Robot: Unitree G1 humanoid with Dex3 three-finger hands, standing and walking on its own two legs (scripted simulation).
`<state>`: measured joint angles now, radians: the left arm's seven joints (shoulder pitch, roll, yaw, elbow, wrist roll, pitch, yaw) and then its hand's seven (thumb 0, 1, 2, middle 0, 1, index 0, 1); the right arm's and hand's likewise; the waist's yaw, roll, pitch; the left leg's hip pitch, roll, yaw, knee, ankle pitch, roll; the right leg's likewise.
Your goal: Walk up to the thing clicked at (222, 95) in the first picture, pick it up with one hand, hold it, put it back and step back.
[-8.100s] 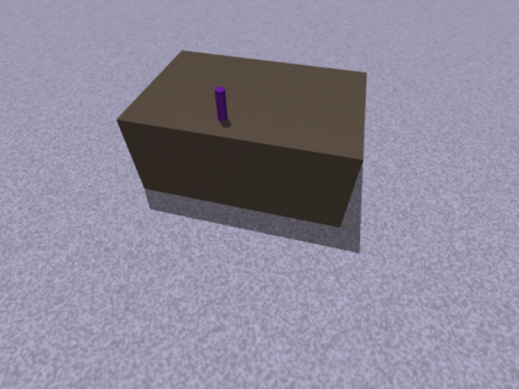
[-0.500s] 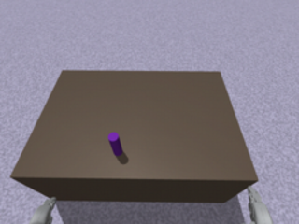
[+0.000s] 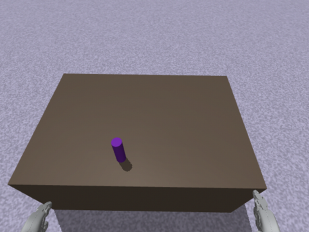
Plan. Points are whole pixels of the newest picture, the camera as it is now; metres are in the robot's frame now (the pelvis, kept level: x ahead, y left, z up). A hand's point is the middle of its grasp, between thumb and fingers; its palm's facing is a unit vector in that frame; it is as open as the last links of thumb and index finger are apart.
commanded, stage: go down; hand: left
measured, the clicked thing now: (119, 150) +0.46 +0.16 -0.23
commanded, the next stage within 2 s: approach in 1.66 s
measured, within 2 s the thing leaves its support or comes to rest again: neither
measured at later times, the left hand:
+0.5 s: hand (48, 188) +0.25 +0.30 -0.04, palm faces +0.10 -0.97 -0.23, open 17.5 cm
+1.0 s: hand (42, 155) +0.33 +0.33 -0.01, palm faces +0.07 -0.99 -0.11, open 17.6 cm
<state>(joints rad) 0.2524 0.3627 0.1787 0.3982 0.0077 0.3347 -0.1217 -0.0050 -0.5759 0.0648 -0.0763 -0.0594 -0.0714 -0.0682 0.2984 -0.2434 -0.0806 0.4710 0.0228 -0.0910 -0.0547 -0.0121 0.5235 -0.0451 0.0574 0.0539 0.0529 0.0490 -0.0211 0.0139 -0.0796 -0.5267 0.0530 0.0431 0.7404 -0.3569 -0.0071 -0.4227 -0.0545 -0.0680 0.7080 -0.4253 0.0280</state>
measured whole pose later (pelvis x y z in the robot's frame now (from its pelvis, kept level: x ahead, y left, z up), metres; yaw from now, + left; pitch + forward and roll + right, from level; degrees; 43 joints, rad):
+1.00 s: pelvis -0.03 +0.01 -0.01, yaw -2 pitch +12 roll -2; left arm -0.42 0.68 0.44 1.04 -0.09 -0.09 -0.45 -0.01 -0.56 0.04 -0.06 -0.03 -0.06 -0.03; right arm 0.33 -0.26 -0.01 0.36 0.02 -0.17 -0.06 -0.01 0.53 -0.05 0.06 0.05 0.05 0.05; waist -0.09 -0.03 -0.09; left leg -0.70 0.08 0.05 0.85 -0.36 0.01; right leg -0.59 -0.04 -0.05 0.80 -0.41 0.03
